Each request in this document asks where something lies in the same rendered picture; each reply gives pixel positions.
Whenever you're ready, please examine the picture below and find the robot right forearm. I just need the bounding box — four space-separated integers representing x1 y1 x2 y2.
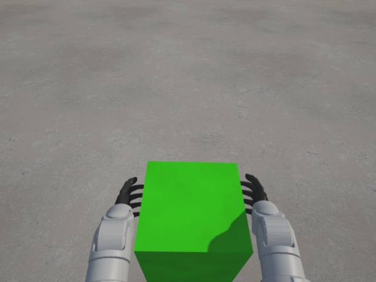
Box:
251 200 310 282

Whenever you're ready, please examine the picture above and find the robot left forearm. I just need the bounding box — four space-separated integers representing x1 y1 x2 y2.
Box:
85 204 134 282

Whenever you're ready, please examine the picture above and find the robot right hand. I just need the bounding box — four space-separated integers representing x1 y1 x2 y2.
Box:
240 174 268 215

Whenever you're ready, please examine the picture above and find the robot left hand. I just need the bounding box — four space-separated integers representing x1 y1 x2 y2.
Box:
115 177 144 217

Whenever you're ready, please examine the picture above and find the carton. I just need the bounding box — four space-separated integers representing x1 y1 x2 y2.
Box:
134 161 253 282

